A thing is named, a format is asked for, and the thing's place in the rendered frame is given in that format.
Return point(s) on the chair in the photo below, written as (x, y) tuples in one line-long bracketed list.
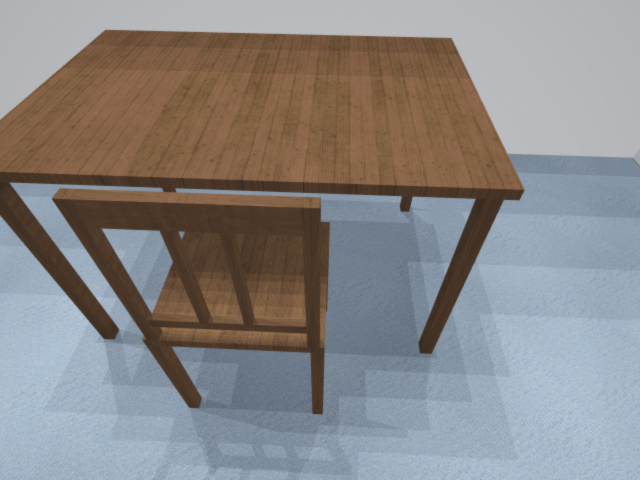
[(250, 273)]

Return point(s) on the table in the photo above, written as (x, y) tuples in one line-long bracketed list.
[(331, 114)]

